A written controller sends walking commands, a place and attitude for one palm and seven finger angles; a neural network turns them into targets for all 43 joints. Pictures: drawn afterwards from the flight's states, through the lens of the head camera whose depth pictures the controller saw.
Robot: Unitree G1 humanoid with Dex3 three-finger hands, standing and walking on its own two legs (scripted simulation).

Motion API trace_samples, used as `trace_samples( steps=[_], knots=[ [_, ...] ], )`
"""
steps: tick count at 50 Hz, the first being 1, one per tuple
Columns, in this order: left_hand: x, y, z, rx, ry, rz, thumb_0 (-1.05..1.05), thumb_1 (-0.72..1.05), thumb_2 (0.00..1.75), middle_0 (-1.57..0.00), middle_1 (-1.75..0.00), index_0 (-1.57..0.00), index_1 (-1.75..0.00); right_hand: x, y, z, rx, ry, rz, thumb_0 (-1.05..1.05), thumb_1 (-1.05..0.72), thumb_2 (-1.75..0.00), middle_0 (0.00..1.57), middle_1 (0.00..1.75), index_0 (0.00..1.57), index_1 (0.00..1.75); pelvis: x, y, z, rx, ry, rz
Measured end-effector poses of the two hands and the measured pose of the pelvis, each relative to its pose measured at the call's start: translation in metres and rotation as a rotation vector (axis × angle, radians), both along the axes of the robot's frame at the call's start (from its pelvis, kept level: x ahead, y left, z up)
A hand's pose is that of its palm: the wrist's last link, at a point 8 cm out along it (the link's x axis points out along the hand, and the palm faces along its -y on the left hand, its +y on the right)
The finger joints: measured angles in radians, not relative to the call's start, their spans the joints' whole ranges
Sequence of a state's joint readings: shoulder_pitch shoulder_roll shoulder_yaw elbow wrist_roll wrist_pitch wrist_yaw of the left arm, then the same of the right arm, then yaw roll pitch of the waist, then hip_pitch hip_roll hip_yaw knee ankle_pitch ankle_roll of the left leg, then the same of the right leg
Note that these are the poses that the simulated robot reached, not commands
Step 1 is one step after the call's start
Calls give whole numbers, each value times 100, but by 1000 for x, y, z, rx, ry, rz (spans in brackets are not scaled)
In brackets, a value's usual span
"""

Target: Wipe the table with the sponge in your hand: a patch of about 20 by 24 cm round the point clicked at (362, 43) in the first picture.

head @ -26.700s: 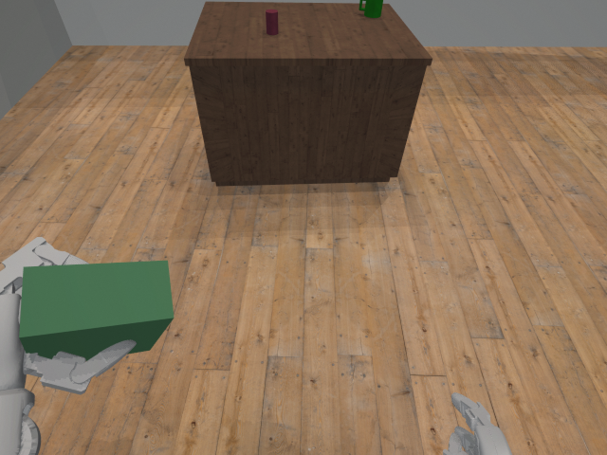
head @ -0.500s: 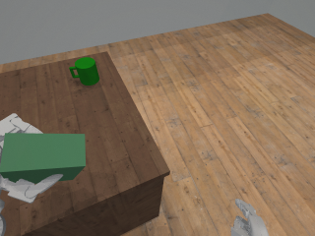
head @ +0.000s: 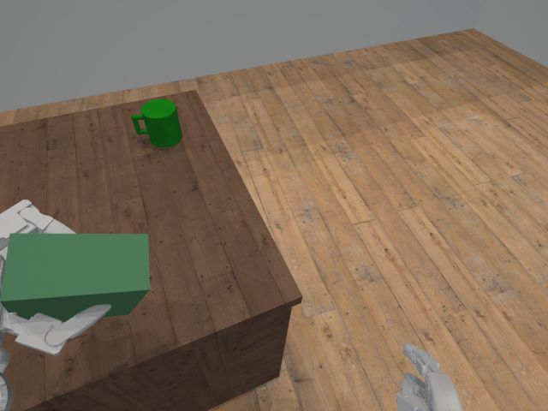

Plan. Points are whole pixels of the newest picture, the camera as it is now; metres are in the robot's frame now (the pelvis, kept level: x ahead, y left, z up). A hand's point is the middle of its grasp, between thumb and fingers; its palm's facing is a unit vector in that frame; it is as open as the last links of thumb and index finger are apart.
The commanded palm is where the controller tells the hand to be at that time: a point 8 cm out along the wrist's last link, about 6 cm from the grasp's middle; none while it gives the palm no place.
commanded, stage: shuffle to correct the standing spot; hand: left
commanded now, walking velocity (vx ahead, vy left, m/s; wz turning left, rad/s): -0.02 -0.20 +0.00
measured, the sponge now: (100, 280) +0.23 +0.21 +0.14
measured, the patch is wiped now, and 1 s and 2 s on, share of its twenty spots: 0.00 0.00 0.00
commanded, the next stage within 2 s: come to a stop and stand still in 1.60 s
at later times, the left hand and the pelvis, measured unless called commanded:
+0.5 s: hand (58, 278) +0.22 +0.24 +0.16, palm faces +0.30 -0.86 -0.41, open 9.8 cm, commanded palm +0.16 +0.28 +0.18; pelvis +0.00 +0.00 +0.00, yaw +0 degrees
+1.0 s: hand (61, 273) +0.22 +0.24 +0.16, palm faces +0.30 -0.86 -0.40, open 9.8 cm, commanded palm +0.16 +0.28 +0.18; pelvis +0.01 +0.00 +0.00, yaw +0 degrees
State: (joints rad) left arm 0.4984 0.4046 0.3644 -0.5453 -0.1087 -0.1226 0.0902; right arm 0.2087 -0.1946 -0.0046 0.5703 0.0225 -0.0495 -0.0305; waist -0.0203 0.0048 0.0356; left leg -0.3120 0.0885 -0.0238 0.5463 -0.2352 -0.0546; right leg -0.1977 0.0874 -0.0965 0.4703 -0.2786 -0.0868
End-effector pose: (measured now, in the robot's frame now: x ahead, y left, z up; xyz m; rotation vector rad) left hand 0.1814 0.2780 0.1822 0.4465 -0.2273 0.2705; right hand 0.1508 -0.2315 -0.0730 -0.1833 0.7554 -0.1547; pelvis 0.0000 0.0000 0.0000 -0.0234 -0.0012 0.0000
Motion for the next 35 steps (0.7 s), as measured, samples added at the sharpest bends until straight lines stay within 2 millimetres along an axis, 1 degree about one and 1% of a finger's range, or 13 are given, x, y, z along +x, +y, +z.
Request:
trace_samples(
  steps=[9,14,26,35],
  knots=[
    [2,5,0,2,1,4,-1,-47,105,-76,-136,-77,-136,-3,5,1,-4,16,2,1,-90,-89,20,30,20,30,1,3,2,0,6,0],
    [4,4,2,12,4,-3,-1,-47,105,-76,-136,-77,-136,-3,5,1,-1,15,3,1,-90,-89,20,30,20,30,1,3,3,-2,7,0],
    [2,2,-2,3,28,6,-1,-47,105,-76,-136,-77,-136,-2,-2,-2,-2,15,-10,1,-90,-89,20,30,20,30,3,1,1,-1,6,2],
    [4,2,1,-1,2,9,-1,-47,105,-76,-136,-77,-136,0,-3,-1,-8,16,-7,1,-90,-89,20,30,20,30,4,1,1,-1,5,7]
  ],
)
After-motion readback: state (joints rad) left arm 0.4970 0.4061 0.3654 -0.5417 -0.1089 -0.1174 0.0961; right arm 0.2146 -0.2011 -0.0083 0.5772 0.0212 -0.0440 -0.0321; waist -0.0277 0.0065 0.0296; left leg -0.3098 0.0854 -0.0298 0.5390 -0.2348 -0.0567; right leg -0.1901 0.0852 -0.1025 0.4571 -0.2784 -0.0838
